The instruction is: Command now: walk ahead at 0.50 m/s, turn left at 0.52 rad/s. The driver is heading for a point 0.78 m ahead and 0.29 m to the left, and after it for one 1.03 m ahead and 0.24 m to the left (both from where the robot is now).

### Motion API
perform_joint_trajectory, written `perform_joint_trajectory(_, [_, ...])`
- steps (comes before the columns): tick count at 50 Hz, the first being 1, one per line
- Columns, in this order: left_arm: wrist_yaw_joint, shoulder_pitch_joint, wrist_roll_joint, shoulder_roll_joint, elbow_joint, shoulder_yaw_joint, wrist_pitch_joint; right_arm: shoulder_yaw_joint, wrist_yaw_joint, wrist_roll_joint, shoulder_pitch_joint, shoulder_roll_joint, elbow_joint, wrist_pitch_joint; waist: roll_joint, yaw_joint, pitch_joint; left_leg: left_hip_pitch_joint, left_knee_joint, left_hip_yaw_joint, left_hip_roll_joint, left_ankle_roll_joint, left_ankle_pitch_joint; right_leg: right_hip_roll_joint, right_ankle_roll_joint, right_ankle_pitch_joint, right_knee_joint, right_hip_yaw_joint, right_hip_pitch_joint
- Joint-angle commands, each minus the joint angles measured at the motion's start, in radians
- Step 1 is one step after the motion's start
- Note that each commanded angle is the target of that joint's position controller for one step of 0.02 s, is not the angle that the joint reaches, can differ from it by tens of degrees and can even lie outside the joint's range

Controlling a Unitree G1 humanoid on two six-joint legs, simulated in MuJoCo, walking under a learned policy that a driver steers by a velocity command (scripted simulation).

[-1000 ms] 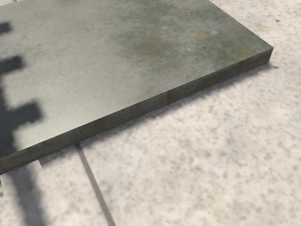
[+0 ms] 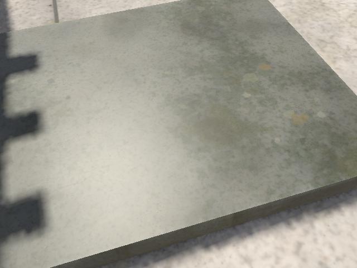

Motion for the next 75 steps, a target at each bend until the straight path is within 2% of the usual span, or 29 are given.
perform_joint_trajectory(1, [0.002, 0.044, -0.004, 0.08, -0.027, 0.012, -0.028, 0.005, 0.019, -0.006, 0.014, 0.01, -0.05, 0.014, -0.111, -0.018, -0.001, -0.118, -0.015, -0.018, 0.051, -0.016, 0.105, -0.283, -0.083, 0.194, -0.214, 0.16, 0.045])
perform_joint_trajectory(10, [0.014, 0.151, 0.003, 0.136, 0.011, 0.022, -0.012, 0.03, 0.048, -0.009, -0.277, 0.004, -0.165, 0.006, -0.114, 0.044, 0.044, -0.047, -0.466, 0.116, 0.003, 0.008, 0.193, -0.286, -0.061, 0.428, -0.166, -0.04, 0.195])
perform_joint_trajectory(15, [0.019, 0.146, 0.003, 0.191, 0.008, 0.034, 0.033, -0.001, 0.02, -0.018, -0.044, -0.054, -0.112, -0.01, -0.132, -0.06, -0.112, 0.256, -0.605, 0.179, -0.152, 0.115, 0.029, -0.287, -0.035, 0.875, 0.325, -0.101, 0.266])
perform_joint_trajectory(16, [0.016, 0.134, 0.002, 0.188, -0.016, 0.032, 0.037, -0.027, 0.006, -0.033, 0.116, -0.116, -0.067, -0.018, -0.07, -0.131, -0.208, 0.507, -0.653, 0.061, -0.09, 0.161, 0.029, -0.269, 0.001, 0.64, 0.592, -0.103, 0.085])
perform_joint_trajectory(17, [-0.002, 0.16, -0.012, 0.072, -0.094, 0.007, 0.028, -0.059, -0.009, -0.037, 0.13, -0.246, -0.079, -0.014, 0.182, -0.073, -0.288, 0.822, -0.676, -0.413, 0.214, 0.292, 0.064, -0.113, 0.066, -0.163, 0.943, -0.099, -0.364])
perform_joint_trajectory(18, [-0.009, 0.061, 0.002, 0.14, -0.125, 0.021, 0.018, -0.062, -0.013, -0.008, 0.154, -0.261, -0.095, 0.002, 0.088, -0.1, -0.33, 0.841, -0.813, -0.7, 0.281, 0.34, 0.112, -0.012, 0.082, -0.351, 1.093, 0.123, -0.52])
perform_joint_trajectory(21, [-0.01, -0.001, 0.006, 0.116, -0.132, 0.011, 0.006, -0.033, -0.027, 0.018, 0.006, -0.141, -0.104, 0.0, -0.065, -0.007, -0.065, 0.532, -0.863, -0.35, 0.164, 0.236, 0.35, -0.136, 0.07, -0.142, 0.896, 0.191, -0.499])
perform_joint_trajectory(25, [-0.018, 0.027, 0.037, 0.095, -0.141, 0.005, 0.062, -0.02, -0.026, 0.031, 0.007, -0.125, -0.108, -0.034, -0.043, 0.047, -0.091, 0.419, -0.873, -0.238, 0.077, 0.213, 0.555, -0.133, 0.111, -0.127, 0.781, 0.183, -0.391])
perform_joint_trajectory(29, [-0.021, -0.083, 0.035, 0.068, -0.189, -0.007, 0.083, -0.023, -0.031, 0.017, 0.094, -0.133, -0.113, -0.034, 0.041, 0.003, -0.104, 0.469, -0.857, -0.27, 0.057, 0.203, 0.518, -0.113, 0.134, -0.075, 0.848, 0.134, -0.523])
perform_joint_trajectory(34, [-0.009, -0.31, 0.046, 0.085, -0.313, -0.008, 0.082, -0.021, -0.053, 0.012, 0.288, -0.156, -0.097, -0.043, -0.011, -0.071, -0.025, 0.726, -0.859, -0.509, 0.15, 0.285, 0.213, -0.139, 0.11, -0.238, 1.253, 0.182, -1.089])
perform_joint_trajectory(37, [-0.01, -0.456, 0.045, 0.038, -0.419, -0.039, 0.076, -0.008, -0.067, 0.004, 0.367, -0.147, -0.074, -0.057, 0.003, -0.096, 0.043, 0.784, -0.86, -0.54, 0.166, 0.273, 0.197, -0.126, 0.077, -0.386, 1.459, 0.186, -1.356])
perform_joint_trajectory(40, [-0.007, -0.571, 0.043, 0.014, -0.55, -0.078, 0.08, -0.002, -0.075, 0.007, 0.352, -0.145, -0.049, -0.057, 0.013, -0.082, 0.092, 0.635, -0.949, -0.477, 0.118, 0.195, 0.219, -0.114, 0.046, -0.457, 1.299, 0.162, -1.291])
perform_joint_trajectory(42, [-0.027, -0.475, 0.041, -0.008, -0.56, -0.096, 0.102, 0.001, -0.069, 0.029, 0.25, -0.132, -0.081, -0.035, -0.003, -0.027, 0.022, 0.356, -1.1, -0.348, 0.07, 0.163, 0.445, -0.096, 0.015, -0.25, 0.958, 0.095, -0.729])
perform_joint_trajectory(45, [-0.004, 0.014, 0.011, 0.077, -0.422, -0.033, 0.109, -0.029, -0.038, 0.051, 0.16, -0.249, -0.115, -0.045, 0.104, 0.187, -0.278, 0.33, -0.702, -0.234, 0.065, 0.079, 1.415, 0.044, -0.034, -0.213, 0.836, 0.086, -0.047])
perform_joint_trajectory(46, [0.003, 0.172, 0.017, 0.139, -0.381, 0.001, 0.095, -0.042, -0.028, 0.061, 0.114, -0.257, -0.121, -0.061, 0.057, 0.283, -0.339, 0.35, -0.416, -0.229, 0.031, 0.038, 1.354, 0.025, -0.051, -0.21, 0.627, 0.162, 0.067])
perform_joint_trajectory(47, [0.006, 0.282, 0.056, 0.244, -0.326, 0.031, 0.073, -0.02, -0.017, 0.066, 0.119, -0.129, -0.142, -0.083, -0.228, 0.271, -0.402, 0.192, 0.008, -0.2, -0.122, -0.004, 0.594, -0.182, -0.104, -0.421, 0.363, 0.541, 0.187])
perform_joint_trajectory(48, [0.013, 0.196, 0.024, 0.308, -0.308, 0.044, 0.092, -0.005, 0.006, 0.032, 0.231, -0.04, -0.184, -0.086, -0.496, 0.131, -0.455, 0.013, 0.283, -0.239, -0.265, -0.02, -0.022, -0.366, -0.126, -0.356, -0.009, 1.158, 0.168])
perform_joint_trajectory(49, [0.005, 0.026, 0.002, 0.23, -0.341, 0.032, 0.094, -0.002, 0.012, -0.011, 0.281, -0.036, -0.164, -0.079, -0.303, 0.027, -0.329, -0.067, 0.423, -0.265, -0.204, -0.007, -0.008, -0.386, -0.154, -0.552, -0.03, 1.226, 0.048])
perform_joint_trajectory(50, [0.006, -0.067, -0.002, 0.136, -0.327, 0.012, 0.093, 0.001, 0.017, -0.024, 0.215, -0.037, -0.175, -0.068, -0.201, 0.004, -0.15, -0.117, 0.479, -0.148, -0.154, -0.006, 0.023, -0.341, -0.176, -0.651, -0.009, 1.069, -0.123])
perform_joint_trajectory(53, [-0.004, -0.031, 0.033, -0.007, -0.195, -0.015, 0.045, 0.038, -0.002, -0.021, 0.099, 0.062, -0.255, -0.024, -0.059, -0.052, 0.002, -0.183, 0.511, -0.146, -0.096, 0.042, 0.003, -0.253, -0.116, -0.494, 0.023, 0.655, -0.386])
perform_joint_trajectory(56, [-0.031, 0.001, 0.012, 0.03, -0.116, 0.0, -0.006, 0.047, -0.024, -0.015, 0.072, 0.047, -0.308, -0.014, -0.091, -0.095, -0.02, -0.28, 0.476, -0.19, -0.089, 0.058, 0.046, -0.225, -0.086, -0.202, -0.032, 0.464, -0.313])
perform_joint_trajectory(59, [-0.015, 0.044, -0.013, 0.064, -0.109, 0.009, -0.007, 0.035, -0.002, -0.016, -0.049, -0.029, -0.337, -0.013, -0.09, -0.042, -0.019, -0.201, 0.065, -0.056, -0.06, 0.001, 0.16, -0.158, -0.119, 0.017, -0.159, 0.27, -0.225])
perform_joint_trajectory(64, [-0.003, 0.21, -0.016, 0.092, -0.102, 0.023, -0.008, 0.065, 0.027, 0.003, -0.244, 0.053, -0.358, -0.032, -0.082, 0.072, -0.062, -0.13, -0.361, 0.062, -0.028, -0.056, 0.224, -0.15, -0.135, 0.272, -0.186, 0.253, 0.069])
perform_joint_trajectory(67, [-0.001, 0.258, -0.008, 0.116, -0.101, 0.032, 0.01, 0.06, 0.026, 0.003, -0.297, 0.042, -0.369, -0.034, -0.121, 0.098, -0.034, -0.133, -0.48, 0.061, -0.04, -0.062, 0.206, -0.179, -0.133, 0.362, -0.143, 0.284, 0.203])
perform_joint_trajectory(70, [-0.001, 0.233, -0.003, 0.143, -0.114, 0.04, 0.017, 0.047, 0.011, 0.008, -0.262, 0.012, -0.361, -0.049, -0.147, 0.064, -0.038, 0.03, -0.582, 0.055, -0.075, -0.04, 0.102, -0.2, -0.116, 0.547, -0.043, 0.304, 0.201])
perform_joint_trajectory(72, [-0.006, 0.201, -0.012, 0.163, -0.125, 0.047, 0.019, 0.02, -0.009, -0.001, -0.064, -0.033, -0.301, -0.063, -0.11, -0.031, -0.124, 0.312, -0.702, 0.057, -0.109, -0.01, 0.113, -0.163, -0.087, 0.662, 0.183, 0.284, 0.147])
perform_joint_trajectory(73, [-0.01, 0.191, -0.025, 0.14, -0.146, 0.042, 0.018, 0.002, -0.025, -0.027, 0.07, -0.085, -0.277, -0.074, -0.066, -0.086, -0.229, 0.556, -0.695, -0.042, 0.005, 0.029, 0.085, -0.125, -0.07, 0.476, 0.373, 0.264, -0.003])
perform_joint_trajectory(74, [-0.014, 0.214, -0.05, 0.033, -0.205, 0.014, 0.018, -0.017, -0.04, -0.059, 0.164, -0.176, -0.291, -0.077, 0.098, -0.099, -0.365, 0.835, -0.714, -0.407, 0.309, 0.101, -0.008, -0.016, -0.032, 0.016, 0.678, 0.192, -0.304])
perform_joint_trajectory(75, [-0.006, 0.241, -0.039, 0.08, -0.22, 0.025, 0.029, -0.022, -0.037, -0.038, 0.136, -0.178, -0.291, -0.063, 0.206, -0.064, -0.395, 0.815, -0.818, -0.689, 0.4, 0.179, 0.002, 0.042, -0.026, -0.324, 0.863, 0.198, -0.453])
